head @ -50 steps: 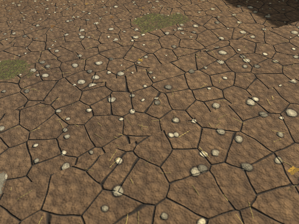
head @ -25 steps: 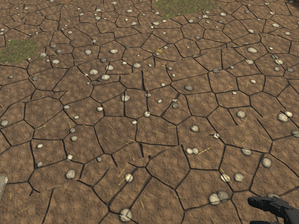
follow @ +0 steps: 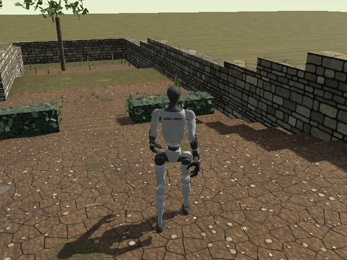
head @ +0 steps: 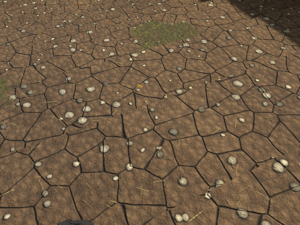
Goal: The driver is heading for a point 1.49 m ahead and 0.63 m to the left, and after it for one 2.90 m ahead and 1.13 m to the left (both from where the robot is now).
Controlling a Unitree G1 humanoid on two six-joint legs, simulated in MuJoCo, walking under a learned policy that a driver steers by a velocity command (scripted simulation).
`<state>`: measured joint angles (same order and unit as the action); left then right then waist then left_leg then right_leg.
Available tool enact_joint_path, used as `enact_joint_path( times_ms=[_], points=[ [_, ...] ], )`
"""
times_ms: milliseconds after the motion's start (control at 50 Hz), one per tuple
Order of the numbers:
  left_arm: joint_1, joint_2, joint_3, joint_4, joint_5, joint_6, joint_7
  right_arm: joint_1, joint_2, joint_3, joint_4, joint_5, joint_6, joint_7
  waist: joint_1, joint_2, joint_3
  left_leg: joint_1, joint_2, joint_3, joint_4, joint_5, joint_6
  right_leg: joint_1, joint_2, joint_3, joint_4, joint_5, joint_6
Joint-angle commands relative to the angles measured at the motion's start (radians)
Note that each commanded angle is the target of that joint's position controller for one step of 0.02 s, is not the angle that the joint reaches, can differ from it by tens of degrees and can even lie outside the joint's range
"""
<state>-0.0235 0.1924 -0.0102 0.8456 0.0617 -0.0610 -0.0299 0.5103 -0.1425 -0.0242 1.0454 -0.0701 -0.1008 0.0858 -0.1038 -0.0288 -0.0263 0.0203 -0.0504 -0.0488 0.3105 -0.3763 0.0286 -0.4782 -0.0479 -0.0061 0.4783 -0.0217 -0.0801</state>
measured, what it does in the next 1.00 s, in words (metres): goes down, turning left: left foot, then right foot 0.16 m lower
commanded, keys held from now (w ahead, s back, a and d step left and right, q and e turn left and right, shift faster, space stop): w+q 0.88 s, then w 0.12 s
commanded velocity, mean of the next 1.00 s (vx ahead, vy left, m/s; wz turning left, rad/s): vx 0.50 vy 0.00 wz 0.53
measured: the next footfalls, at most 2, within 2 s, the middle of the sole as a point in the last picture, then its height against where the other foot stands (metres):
left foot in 0.54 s outside the picture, level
right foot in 1.00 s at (124, 199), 0.16 m lower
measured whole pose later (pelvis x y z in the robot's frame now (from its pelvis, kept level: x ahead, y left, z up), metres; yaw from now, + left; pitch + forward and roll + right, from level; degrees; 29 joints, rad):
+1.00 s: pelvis +0.54 +0.13 -0.11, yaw +34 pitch +2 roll +3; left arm 0.13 0.22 -0.03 0.78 0.09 -0.06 -0.05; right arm 0.54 -0.18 0.02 0.94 -0.04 -0.12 0.05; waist -0.12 -0.06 -0.05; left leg -0.27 -0.20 -0.16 1.21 -0.88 0.07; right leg -0.35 -0.08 0.00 0.34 0.31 0.00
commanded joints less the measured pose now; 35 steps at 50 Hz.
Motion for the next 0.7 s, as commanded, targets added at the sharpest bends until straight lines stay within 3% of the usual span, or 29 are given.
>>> enact_joint_path(
  times_ms=[20,40,60,80,100,120,140,160,220,260,320,340,380,400,420,440,460,480,500,520,540,560,580,600,620,640,660,680,700],
  points=[
    [0.224,0.224,0.072,0.000,-0.037,-0.045,0.024,-0.013,-0.105,-0.025,-0.076,-0.008,-0.015,-0.018,0.170,-0.019,-0.232,-0.280,0.106,-0.064,0.362,0.594,0.065,0.642,-0.112,0.082,0.092,0.260,-0.203],
    [0.470,0.233,0.071,0.043,-0.037,-0.044,0.035,0.066,0.006,0.014,-0.123,-0.018,-0.033,-0.014,0.223,-0.268,-0.487,-0.659,-0.063,-0.009,0.680,-0.042,-0.016,1.109,-0.406,0.561,-0.076,0.130,-0.433],
    [0.539,0.185,0.075,0.094,-0.001,-0.047,0.046,-0.077,-0.098,-0.023,-0.110,0.009,-0.028,-0.009,0.280,-0.106,-0.260,-0.826,0.020,-0.073,0.884,-0.176,0.017,0.936,-0.398,0.624,-0.193,-0.156,-0.298],
    [0.433,0.177,0.079,0.083,-0.008,-0.054,0.050,-0.123,-0.101,-0.032,-0.110,0.018,-0.023,-0.025,0.229,-0.056,-0.051,-0.839,0.084,-0.081,0.945,-0.076,0.046,0.683,-0.359,0.472,-0.240,-0.328,-0.206],
    [0.341,0.114,0.061,0.064,-0.017,-0.051,0.056,-0.123,-0.111,-0.039,-0.092,0.011,-0.018,-0.044,0.183,-0.047,0.008,-0.794,0.129,-0.066,0.911,0.000,0.055,0.538,-0.320,0.366,-0.292,-0.318,-0.175],
    [0.322,0.057,0.040,0.064,-0.025,-0.048,0.057,-0.116,-0.079,-0.033,-0.087,-0.005,-0.013,-0.050,0.144,-0.036,-0.001,-0.733,0.154,-0.077,0.861,0.071,0.070,0.483,-0.288,0.278,-0.319,-0.204,-0.156],
    [0.297,0.020,0.033,0.052,-0.018,-0.048,0.060,-0.140,-0.046,-0.024,-0.089,-0.015,-0.009,-0.043,0.132,-0.025,0.014,-0.707,0.168,-0.067,0.855,0.107,0.070,0.447,-0.272,0.202,-0.338,-0.106,-0.152],
    [0.302,0.011,0.033,0.052,-0.010,-0.051,0.062,-0.144,-0.023,-0.023,-0.086,-0.011,-0.005,-0.034,0.122,-0.026,0.000,-0.697,0.169,-0.059,0.836,0.123,0.071,0.450,-0.256,0.141,-0.355,-0.048,-0.152],
    [0.349,0.021,0.040,0.084,0.018,-0.063,0.054,-0.220,-0.034,-0.021,-0.103,0.014,-0.002,-0.002,0.118,-0.017,0.036,-0.738,0.185,-0.032,0.721,0.233,0.057,0.431,-0.234,-0.015,-0.387,0.112,-0.152],
    [0.383,0.028,0.039,0.103,0.030,-0.073,0.046,-0.284,-0.039,-0.013,-0.130,0.013,0.005,0.007,0.116,-0.017,0.045,-0.759,0.192,-0.012,0.614,0.313,0.040,0.425,-0.238,-0.089,-0.384,0.262,-0.157],
    [0.412,0.064,0.039,0.120,0.033,-0.079,0.022,-0.352,-0.064,-0.008,-0.160,0.011,0.017,0.010,0.105,-0.017,0.050,-0.696,0.173,0.012,0.484,0.413,0.029,0.385,-0.229,-0.175,-0.376,0.400,-0.151],
    [0.417,0.078,0.039,0.122,0.045,-0.075,0.011,-0.360,-0.066,-0.008,-0.167,0.008,0.027,0.012,0.101,-0.035,0.046,-0.646,0.160,0.030,0.527,0.413,0.027,0.348,-0.218,-0.209,-0.362,0.395,-0.142],
    [0.420,0.090,0.038,0.123,0.047,-0.079,0.001,-0.383,-0.101,-0.016,-0.187,0.011,0.033,0.008,0.091,-0.031,0.071,-0.650,0.156,0.020,0.504,0.403,0.034,0.366,-0.231,-0.224,-0.346,0.341,-0.125],
    [0.442,0.100,0.039,0.131,0.078,-0.077,0.003,-0.312,-0.093,-0.014,-0.173,0.000,0.027,0.013,0.066,-0.034,0.063,-0.592,0.148,0.007,0.686,0.477,0.044,0.345,-0.247,-0.222,-0.290,0.350,-0.119],
    [0.406,0.111,0.040,0.119,0.078,-0.078,0.007,-0.299,-0.117,-0.023,-0.176,0.003,0.018,0.011,0.046,-0.019,0.071,-0.649,0.154,-0.022,0.686,0.427,0.052,0.388,-0.258,-0.228,-0.256,0.321,-0.107],
    [0.375,0.120,0.043,0.100,0.065,-0.083,0.020,-0.323,-0.137,-0.029,-0.198,0.003,0.008,0.005,0.048,-0.014,0.075,-0.654,0.144,-0.001,0.676,0.361,0.058,0.423,-0.253,-0.240,-0.225,0.344,-0.098],
    [0.397,0.143,0.055,0.111,0.012,-0.082,0.022,-0.442,-0.153,-0.034,-0.236,0.010,0.005,-0.005,0.096,-0.022,0.114,-0.702,0.131,0.047,0.462,0.152,0.052,0.506,-0.255,-0.255,-0.254,0.313,-0.094],
    [0.494,0.159,0.061,0.138,-0.002,-0.072,0.031,-0.517,-0.144,-0.031,-0.270,0.010,0.008,-0.010,0.136,-0.035,0.118,-0.661,0.098,0.123,0.440,0.042,0.052,0.561,-0.264,-0.256,-0.216,0.385,-0.095],
    [0.489,0.181,0.065,0.120,0.061,-0.064,0.043,-0.388,-0.125,-0.031,-0.249,0.011,-0.001,-0.014,0.080,-0.061,0.076,-0.485,0.065,0.128,0.589,0.176,0.059,0.494,-0.275,-0.282,-0.094,0.620,-0.070],
    [0.443,0.217,0.083,0.123,0.014,-0.056,0.041,-0.347,-0.166,-0.048,-0.245,0.041,-0.013,-0.018,0.038,-0.036,0.073,-0.481,0.017,0.160,0.297,0.080,0.070,0.542,-0.265,-0.307,-0.007,0.654,-0.073],
    [0.529,0.195,0.075,0.135,0.034,-0.051,0.037,-0.268,-0.218,-0.072,-0.224,0.046,-0.033,-0.039,0.060,-0.015,0.002,-0.229,-0.046,0.170,0.327,0.278,0.114,0.439,-0.223,-0.309,0.196,0.628,-0.037],
    [0.614,0.095,0.045,0.124,0.075,-0.059,0.025,-0.080,-0.294,-0.103,-0.199,0.036,-0.038,-0.076,0.043,0.133,-0.212,0.219,0.067,-0.092,0.435,0.685,0.311,0.109,-0.144,-0.281,0.528,0.271,0.080],
    [0.535,0.058,0.029,0.040,0.056,-0.083,-0.014,0.172,-0.321,-0.093,-0.138,0.013,-0.027,-0.093,-0.030,0.217,-0.437,0.540,0.291,-0.584,0.169,0.560,0.506,-0.178,0.068,-0.155,0.875,-0.630,0.149],
    [0.241,0.068,0.030,-0.030,-0.016,-0.089,-0.037,0.267,-0.304,-0.116,-0.049,-0.005,-0.049,-0.087,-0.164,0.098,-0.123,0.475,0.300,-0.629,0.079,0.430,0.399,-0.507,0.081,0.039,0.955,-0.608,0.096],
    [0.118,0.069,0.026,-0.080,-0.025,-0.091,-0.025,0.162,-0.273,-0.114,-0.065,0.019,-0.063,-0.079,-0.140,0.091,0.029,0.269,0.303,-0.530,0.090,0.379,0.352,-0.547,0.011,0.110,0.953,-0.559,0.080],
    [0.147,0.118,0.043,-0.082,-0.008,-0.085,-0.002,0.051,-0.179,-0.077,-0.073,0.027,-0.063,-0.061,-0.048,0.058,0.002,0.063,0.287,-0.485,0.123,0.361,0.360,-0.417,-0.020,0.135,0.929,-0.502,0.074],
    [0.199,0.083,0.033,-0.077,0.013,-0.075,0.019,-0.035,-0.128,-0.054,-0.079,0.026,-0.063,-0.041,0.037,0.059,0.029,-0.148,0.273,-0.431,0.122,0.385,0.359,-0.296,-0.039,0.137,0.892,-0.445,0.061],
    [0.252,0.029,0.019,-0.058,0.029,-0.054,0.028,-0.139,-0.105,-0.037,-0.115,0.020,-0.057,-0.026,0.113,0.053,0.067,-0.359,0.256,-0.392,0.107,0.398,0.347,-0.191,-0.057,0.133,0.848,-0.419,0.056],
    [0.276,0.039,0.021,-0.059,0.035,-0.037,0.028,-0.198,-0.092,-0.027,-0.142,0.023,-0.046,-0.028,0.137,0.040,0.063,-0.462,0.228,-0.354,0.075,0.388,0.337,-0.164,-0.050,0.110,0.790,-0.394,0.063]
  ],
)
